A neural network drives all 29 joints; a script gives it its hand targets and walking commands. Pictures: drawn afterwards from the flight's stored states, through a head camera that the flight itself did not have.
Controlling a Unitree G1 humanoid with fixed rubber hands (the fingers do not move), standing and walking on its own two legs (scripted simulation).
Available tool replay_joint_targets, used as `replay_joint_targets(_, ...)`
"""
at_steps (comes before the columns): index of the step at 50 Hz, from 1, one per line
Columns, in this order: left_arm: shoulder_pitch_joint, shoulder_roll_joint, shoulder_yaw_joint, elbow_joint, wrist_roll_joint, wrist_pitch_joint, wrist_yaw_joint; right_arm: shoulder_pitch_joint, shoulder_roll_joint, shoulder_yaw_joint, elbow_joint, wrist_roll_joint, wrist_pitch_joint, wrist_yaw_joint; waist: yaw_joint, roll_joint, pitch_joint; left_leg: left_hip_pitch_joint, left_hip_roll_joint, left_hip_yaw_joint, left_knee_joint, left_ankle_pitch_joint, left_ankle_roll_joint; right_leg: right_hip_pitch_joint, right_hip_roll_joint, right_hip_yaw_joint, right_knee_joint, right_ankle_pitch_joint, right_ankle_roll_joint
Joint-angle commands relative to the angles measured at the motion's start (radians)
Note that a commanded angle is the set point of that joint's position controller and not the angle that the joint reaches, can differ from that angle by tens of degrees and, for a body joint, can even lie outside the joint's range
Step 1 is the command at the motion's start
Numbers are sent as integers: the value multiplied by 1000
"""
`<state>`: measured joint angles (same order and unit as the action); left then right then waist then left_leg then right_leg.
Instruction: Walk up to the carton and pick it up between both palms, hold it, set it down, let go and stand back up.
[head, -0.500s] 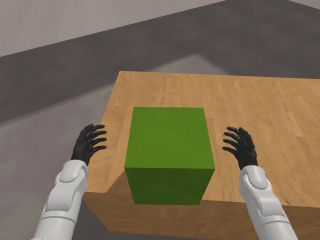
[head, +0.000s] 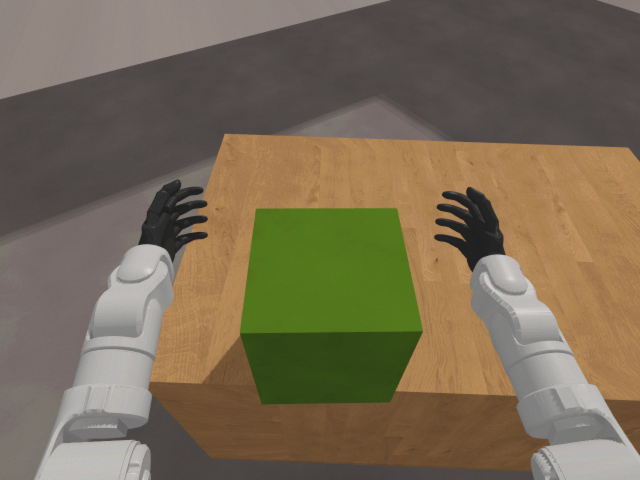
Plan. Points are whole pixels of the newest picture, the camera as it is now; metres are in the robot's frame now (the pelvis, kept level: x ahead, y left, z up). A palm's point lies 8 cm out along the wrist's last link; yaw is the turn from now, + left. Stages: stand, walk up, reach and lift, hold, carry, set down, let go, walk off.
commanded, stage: reach and lift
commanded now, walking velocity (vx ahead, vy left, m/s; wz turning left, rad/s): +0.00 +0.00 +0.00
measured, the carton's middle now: (326, 310) +0.37 +0.01 -0.06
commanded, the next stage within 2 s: none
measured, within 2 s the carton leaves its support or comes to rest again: neither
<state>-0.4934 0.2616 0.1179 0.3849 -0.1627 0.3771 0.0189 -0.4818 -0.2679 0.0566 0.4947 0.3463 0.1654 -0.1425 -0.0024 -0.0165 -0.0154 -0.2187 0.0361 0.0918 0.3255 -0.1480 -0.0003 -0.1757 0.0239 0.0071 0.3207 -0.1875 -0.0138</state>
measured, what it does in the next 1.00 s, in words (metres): lowers itself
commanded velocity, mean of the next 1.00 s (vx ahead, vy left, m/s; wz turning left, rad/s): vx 0.00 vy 0.00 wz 0.00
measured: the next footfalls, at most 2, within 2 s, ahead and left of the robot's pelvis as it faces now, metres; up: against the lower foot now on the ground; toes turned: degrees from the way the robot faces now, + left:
none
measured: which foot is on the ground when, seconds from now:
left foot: down 0.00-1.00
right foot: down 0.00-1.00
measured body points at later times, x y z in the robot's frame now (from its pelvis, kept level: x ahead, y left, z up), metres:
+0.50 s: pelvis +0.00 +0.00 -0.01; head +0.04 +0.01 +0.44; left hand +0.38 +0.21 +0.01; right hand +0.38 -0.17 +0.01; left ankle +0.01 +0.12 -0.75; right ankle -0.02 -0.11 -0.75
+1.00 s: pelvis -0.03 +0.00 -0.05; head +0.05 +0.01 +0.39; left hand +0.38 +0.20 -0.04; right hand +0.38 -0.19 -0.04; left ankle +0.01 +0.12 -0.75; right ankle -0.02 -0.11 -0.75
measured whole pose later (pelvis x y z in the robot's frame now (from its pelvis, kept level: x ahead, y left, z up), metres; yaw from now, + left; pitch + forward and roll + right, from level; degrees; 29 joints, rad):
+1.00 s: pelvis -0.03 +0.00 -0.05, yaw +1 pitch +23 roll -1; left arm -0.77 0.20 0.02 1.42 -0.20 -0.50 0.05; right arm -0.73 -0.20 0.09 1.34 0.34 -0.48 -0.06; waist -0.02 0.01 -0.26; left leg -0.90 0.05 0.04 0.78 -0.27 0.00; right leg -0.85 0.02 -0.04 0.77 -0.32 -0.01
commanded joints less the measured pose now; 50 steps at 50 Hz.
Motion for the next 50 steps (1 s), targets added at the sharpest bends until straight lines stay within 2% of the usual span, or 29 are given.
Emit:
replay_joint_targets(1,-443,159,53,-144,3,-43,0,-450,-138,-46,-154,10,-36,-6,-2,10,-470,298,-29,-48,57,300,13,3,12,-7,-13,367,57)
replay_joint_targets(5,-458,158,51,-118,17,-57,1,-464,-131,-33,-95,19,-50,-7,0,20,-488,322,-25,-43,67,323,8,2,17,-14,-9,380,54)
replay_joint_targets(8,-418,126,46,-64,46,-80,-4,-433,-114,-19,-32,19,-70,-8,-2,54,-479,351,-25,-47,83,363,-1,-19,23,-15,-16,404,50)
replay_joint_targets(12,-389,101,53,32,72,-162,-20,-415,-80,-32,12,-26,-139,-11,-1,31,-451,310,-25,-43,96,356,-1,-15,23,-22,-12,371,51)
replay_joint_targets(13,-372,87,47,90,79,-191,-24,-400,-64,-31,45,-40,-159,-10,-1,28,-413,291,-26,-44,96,338,-3,-28,22,-21,-12,349,48)
replay_joint_targets(16,-418,70,27,150,84,-317,-20,-410,-34,-61,91,-87,-234,3,4,40,-430,250,-24,-43,96,269,-9,-87,21,-29,-7,244,41)
replay_joint_targets(18,-473,62,0,181,73,-420,-2,-441,-26,-84,113,-116,-297,21,8,70,-508,238,-20,-47,123,292,-21,-131,25,-32,12,231,31)
replay_joint_targets(20,-500,60,-14,284,59,-521,10,-461,-16,-83,163,-134,-351,35,7,60,-552,186,-19,-56,143,256,-22,-157,17,-29,35,203,30)
replay_joint_targets(25,-565,60,-48,517,22,-748,34,-509,3,-83,320,-149,-489,39,-10,42,-713,52,-17,-74,225,264,-34,-197,8,-25,135,274,40)
replay_joint_targets(28,-559,44,-61,690,12,-836,38,-510,3,-66,479,-142,-562,28,-30,43,-721,-11,-18,-84,293,286,-48,-267,4,-28,193,302,45)
replay_joint_targets(29,-571,45,-56,716,16,-859,39,-518,4,-65,522,-133,-585,26,-31,52,-732,-25,-18,-87,316,294,-54,-293,6,-32,210,303,44)
replay_joint_targets(30,-571,37,-64,767,17,-877,39,-516,4,-56,576,-120,-606,27,-35,55,-721,-44,-18,-88,337,303,-61,-325,6,-34,225,310,42)
replay_joint_targets(34,-622,42,-66,843,21,-924,44,-575,-23,-38,695,-92,-677,36,-38,63,-777,-74,-24,-89,410,330,-75,-414,13,-46,281,312,48)
replay_joint_targets(35,-619,44,-56,843,26,-928,47,-570,-33,-35,709,-81,-692,40,-29,76,-794,-74,-24,-91,421,343,-78,-428,16,-45,289,322,46)
replay_joint_targets(40,-649,55,-59,867,12,-937,39,-627,-52,-6,693,-47,-733,55,-27,52,-859,-124,-32,-85,465,328,-73,-474,18,-42,325,312,62)
replay_joint_targets(45,-676,66,-86,875,-24,-941,35,-650,-48,30,684,-11,-712,77,-16,37,-877,-183,-30,-84,460,208,-53,-521,9,-33,338,163,60)
replay_joint_targets(50,-711,31,-118,877,-56,-951,35,-676,-3,39,663,-13,-681,90,-11,39,-844,-236,-34,-88,455,120,-35,-576,-4,-22,344,43,49)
